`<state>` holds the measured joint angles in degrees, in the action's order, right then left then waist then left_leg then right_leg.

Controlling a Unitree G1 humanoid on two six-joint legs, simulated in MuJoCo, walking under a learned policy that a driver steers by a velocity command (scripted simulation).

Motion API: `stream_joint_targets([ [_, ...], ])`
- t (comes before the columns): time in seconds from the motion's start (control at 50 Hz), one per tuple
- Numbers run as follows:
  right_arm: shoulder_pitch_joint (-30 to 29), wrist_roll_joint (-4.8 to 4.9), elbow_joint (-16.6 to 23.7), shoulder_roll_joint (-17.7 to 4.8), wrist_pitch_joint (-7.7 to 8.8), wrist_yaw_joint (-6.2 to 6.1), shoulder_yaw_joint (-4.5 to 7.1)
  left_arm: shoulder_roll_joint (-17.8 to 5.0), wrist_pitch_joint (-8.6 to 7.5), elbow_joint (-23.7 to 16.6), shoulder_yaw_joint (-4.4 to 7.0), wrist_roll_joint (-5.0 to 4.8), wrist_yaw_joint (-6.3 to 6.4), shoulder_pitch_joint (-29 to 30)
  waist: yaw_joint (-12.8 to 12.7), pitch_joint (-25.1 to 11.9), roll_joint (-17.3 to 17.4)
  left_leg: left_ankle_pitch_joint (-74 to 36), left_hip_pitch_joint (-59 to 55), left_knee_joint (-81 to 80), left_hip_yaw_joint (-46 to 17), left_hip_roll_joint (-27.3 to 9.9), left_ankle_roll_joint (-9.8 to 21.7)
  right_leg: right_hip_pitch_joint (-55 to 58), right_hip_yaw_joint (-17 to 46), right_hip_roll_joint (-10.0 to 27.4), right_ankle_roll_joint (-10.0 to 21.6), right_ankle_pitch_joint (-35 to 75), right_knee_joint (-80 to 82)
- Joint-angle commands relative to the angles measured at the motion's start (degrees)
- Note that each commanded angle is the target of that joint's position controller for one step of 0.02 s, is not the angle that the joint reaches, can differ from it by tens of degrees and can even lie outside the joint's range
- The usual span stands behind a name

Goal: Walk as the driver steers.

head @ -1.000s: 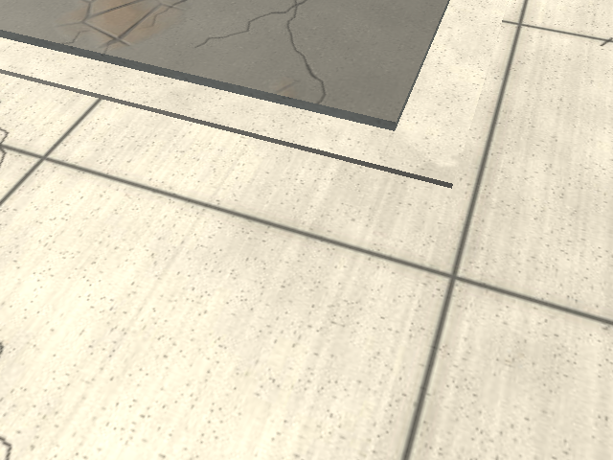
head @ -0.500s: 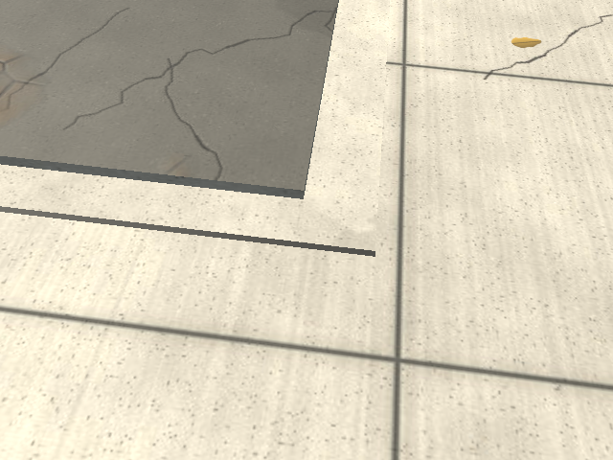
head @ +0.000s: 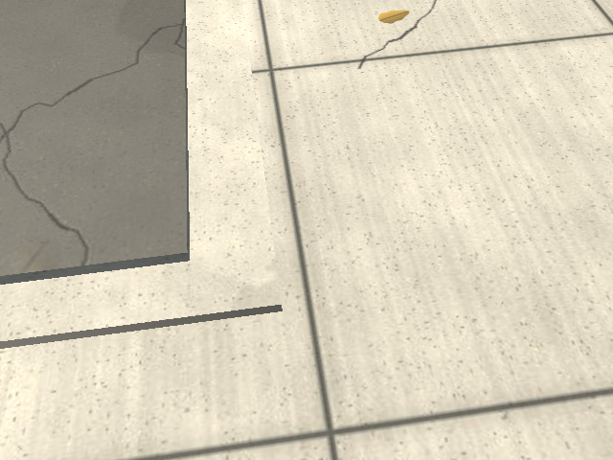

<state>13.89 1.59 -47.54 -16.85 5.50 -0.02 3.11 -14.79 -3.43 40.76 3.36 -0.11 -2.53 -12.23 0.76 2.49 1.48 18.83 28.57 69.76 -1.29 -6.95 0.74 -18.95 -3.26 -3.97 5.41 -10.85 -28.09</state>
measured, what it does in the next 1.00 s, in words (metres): walks ahead, turning left: left foot, then right foot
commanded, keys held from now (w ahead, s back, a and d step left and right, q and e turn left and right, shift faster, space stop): w+q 0.24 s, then q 0.54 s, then no key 0.22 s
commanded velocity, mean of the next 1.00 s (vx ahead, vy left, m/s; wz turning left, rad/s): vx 0.23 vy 0.00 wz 0.41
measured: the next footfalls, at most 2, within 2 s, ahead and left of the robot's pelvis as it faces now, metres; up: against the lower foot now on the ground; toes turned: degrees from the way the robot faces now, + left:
left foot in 0.40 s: +0.38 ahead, +0.16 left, +0.00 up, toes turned +12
right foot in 0.90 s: +0.47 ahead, -0.04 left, +0.00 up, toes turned +32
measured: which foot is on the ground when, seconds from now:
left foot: up 0.00-0.38, down 0.40-0.90, up 0.92-1.00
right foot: down 0.00-0.42, up 0.44-0.88, down 0.90-1.00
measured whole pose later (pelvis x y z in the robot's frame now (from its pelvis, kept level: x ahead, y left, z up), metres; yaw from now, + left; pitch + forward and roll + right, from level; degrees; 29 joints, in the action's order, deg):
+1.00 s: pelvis +0.35 +0.03 +0.00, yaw +29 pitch +2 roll +1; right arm 9.3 0.1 -35.7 -17.7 -2.0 -1.4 3.7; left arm -14.8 -1.4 40.8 2.9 1.5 1.1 -11.1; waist -1.1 0.3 2.3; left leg 28.5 27.9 54.4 -9.2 8.5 -1.4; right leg -18.9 3.1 -0.2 0.2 -13.3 -30.0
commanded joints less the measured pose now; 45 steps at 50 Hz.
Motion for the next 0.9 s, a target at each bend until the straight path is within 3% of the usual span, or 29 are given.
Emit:
stream_joint_targets([
  [0.02,5.1,-0.16,1.3,-4.7,-1.33,-0.22,1.49,-6.1,-2.59,-2.1,1.73,0.49,0.20,-0.3,1.1,-6.3,-4.4,-6.5,5.9,-1.6,-2.8,-3.3,-0.2,8.9,13.3,16.1,8.8,17.5,16.6],
  [0.06,2.5,-0.19,1.9,-3.8,-1.98,-0.42,1.40,-6.6,-3.14,-0.5,1.98,0.90,0.71,-1.6,0.5,-3.8,-3.7,-11.0,9.4,-5.2,-4.0,-2.6,-0.8,9.0,9.0,15.6,7.9,20.4,18.3],
  [0.12,-1.3,-0.10,2.9,-3.3,-1.69,-0.30,1.48,-6.4,-3.10,1.2,1.91,1.03,1.69,-3.4,-1.1,-1.7,-4.1,-19.6,13.5,-14.2,-6.1,-0.2,-1.1,12.0,4.3,14.9,5.8,20.7,19.5],
  [0.22,-7.9,-0.37,5.1,-1.3,-1.14,1.28,0.61,-7.3,-2.83,3.4,1.92,0.66,2.71,-4.6,-3.9,1.4,-4.0,-28.0,13.8,-28.2,-2.5,1.6,0.2,17.3,-1.0,15.8,3.2,19.9,21.3],
  [0.28,-11.6,-1.02,7.8,-0.3,-0.91,2.60,0.06,-7.9,-1.42,4.8,2.06,0.38,3.41,-5.3,-4.9,3.5,-3.4,-24.5,15.3,-33.6,1.1,2.7,1.1,22.2,-4.0,17.2,2.7,31.0,16.9],
  [0.34,-9.2,-1.33,9.7,-1.7,-0.71,4.00,0.78,-10.1,0.49,4.3,2.47,-0.15,4.80,-4.1,-2.7,-0.9,-6.3,-16.9,8.0,-34.8,6.4,7.0,2.9,24.5,-5.7,17.5,1.1,52.6,6.7],
  [0.36,-4.9,-1.21,9.2,-3.2,-0.82,4.16,1.49,-10.9,0.99,3.7,2.68,-0.31,5.29,-3.0,-0.4,-3.6,-7.7,-14.5,2.8,-34.8,7.6,9.1,3.9,24.2,-6.0,17.2,0.3,58.6,0.8],
  [0.38,2.0,-1.11,7.9,-5.9,-0.84,3.90,2.79,-11.3,1.33,3.2,2.72,-0.41,5.54,-1.8,3.2,-7.3,-7.4,-15.8,-6.0,-37.6,7.1,10.7,5.5,21.9,-6.2,16.0,-0.9,57.8,-8.5],
  [0.4,8.5,-1.41,6.9,-9.2,-0.84,2.84,4.14,-10.8,1.01,2.5,2.34,-0.68,5.48,-0.7,7.3,-10.8,-4.0,-27.2,-18.0,-44.2,3.1,9.6,7.9,15.1,-7.1,12.4,-3.8,46.0,-22.7],
  [0.42,9.1,-1.93,7.4,-14.6,-1.32,1.44,4.84,-3.6,0.00,0.9,0.28,2.25,4.60,-6.3,2.2,-17.2,10.9,-56.9,-37.3,-36.9,-15.1,-4.9,14.6,-4.2,-6.3,4.4,-7.4,-8.5,-43.1],
  [0.44,8.4,-3.09,10.0,-15.2,-0.96,1.52,4.38,-3.6,-1.45,0.2,-0.78,1.55,3.36,-10.9,0.9,-30.0,12.7,-62.1,-50.5,-40.7,-40.2,-16.3,26.9,-17.2,6.7,-3.1,-9.0,-30.4,-59.6],
  [0.46,6.1,-2.69,11.5,-11.8,-1.63,1.64,4.03,-9.1,-1.90,0.2,0.50,-0.05,2.67,-6.0,4.4,-30.3,3.0,-55.8,-47.3,-42.6,-32.8,-12.9,24.0,-18.3,12.5,1.5,-7.8,-25.1,-59.7],
  [0.48,2.1,-1.41,12.3,-9.0,-2.06,1.51,3.27,-9.2,-1.68,-1.8,0.47,-0.71,2.80,-1.4,3.2,-21.9,-0.3,-48.3,-39.4,-43.9,-25.9,-9.8,20.8,-20.5,10.9,3.7,-7.2,-20.5,-55.0],
  [0.5,-0.5,-0.47,12.5,-7.4,-2.57,1.31,2.81,-8.3,-1.06,-1.6,0.44,0.08,3.50,0.4,1.3,-14.8,-5.0,-43.2,-30.2,-46.2,-22.0,-6.9,18.3,-20.5,9.4,5.5,-7.6,-18.1,-50.3],
  [0.52,-2.2,-0.51,13.0,-6.6,-3.02,0.98,2.51,-8.7,-0.02,-2.0,0.84,0.44,4.08,0.2,-0.5,-11.6,-3.8,-39.6,-22.9,-48.3,-20.1,-5.3,17.4,-17.9,9.3,6.5,-8.0,-16.1,-46.6],
  [0.54,-3.2,-1.26,13.5,-6.8,-3.45,0.91,2.53,-8.6,1.02,-2.2,1.02,0.43,4.16,-0.7,-2.0,-9.9,-1.5,-37.2,-17.2,-50.2,-19.1,-3.7,16.8,-14.3,9.0,6.6,-8.2,-15.1,-43.9],
  [0.58,-4.3,-1.90,13.9,-7.9,-3.65,0.69,2.99,-6.6,1.95,-1.7,0.59,0.72,4.67,-2.9,-3.2,-9.3,1.3,-40.1,-12.0,-50.7,-16.2,-1.7,16.3,-11.5,7.5,5.9,-9.4,-13.8,-37.7],
  [0.64,-3.6,-1.59,14.0,-9.3,-4.43,-0.43,3.51,-6.2,2.52,-1.9,0.49,1.05,5.53,-1.6,-2.5,-12.3,2.5,-38.3,-12.2,-49.3,-16.2,-0.9,15.2,-11.6,7.9,4.9,-11.0,-9.7,-31.2],
  [0.68,-4.3,-1.11,14.6,-9.4,-5.45,-1.23,3.51,-6.3,3.03,-2.3,0.61,0.78,5.70,0.4,-1.9,-12.7,3.6,-26.1,-11.9,-49.5,-17.7,0.2,13.4,-11.8,8.7,4.6,-11.2,-6.4,-27.7],
  [0.74,-5.1,-1.15,15.5,-9.2,-6.65,-1.95,3.41,-6.2,2.99,-3.5,0.70,0.48,5.43,4.0,-0.5,-10.4,5.9,-9.6,-10.7,-50.4,-21.0,1.5,11.6,-11.6,9.5,3.8,-10.9,-4.2,-21.5],
  [0.78,-4.7,-1.40,15.8,-9.2,-7.07,-2.02,3.49,-6.3,2.29,-4.0,0.80,0.33,5.06,5.1,0.2,-9.6,7.4,-8.0,-11.5,-49.7,-23.3,1.3,11.4,-10.2,9.8,3.2,-10.4,-5.1,-17.2],
  [0.82,-4.5,-1.60,15.9,-8.5,-7.29,-1.84,3.23,-6.7,1.49,-3.7,0.97,0.16,4.52,4.3,0.6,-10.5,8.3,-13.1,-14.0,-47.2,-24.6,0.3,11.2,-7.8,9.2,3.1,-9.5,-6.5,-12.9],
  [0.88,-4.5,-0.94,15.9,-6.5,-7.65,-1.70,2.27,-6.4,0.48,-3.0,1.27,0.37,3.45,0.9,-1.8,-10.4,7.4,-18.3,-13.1,-42.2,-24.4,2.4,8.5,3.3,7.5,3.9,-6.7,3.2,3.6],
  [0.9,-2.1,-1.43,15.8,-4.4,-7.58,-1.67,1.58,-9.3,0.46,-3.5,1.87,1.47,3.51,0.6,-0.7,-10.7,2.0,-8.7,-9.1,-36.8,-21.2,5.7,5.4,8.7,14.1,11.8,-3.9,7.9,6.6],
])
Over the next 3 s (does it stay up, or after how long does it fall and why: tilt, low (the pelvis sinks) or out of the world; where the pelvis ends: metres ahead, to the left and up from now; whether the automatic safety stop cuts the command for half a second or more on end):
stays up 0.75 0.26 0.00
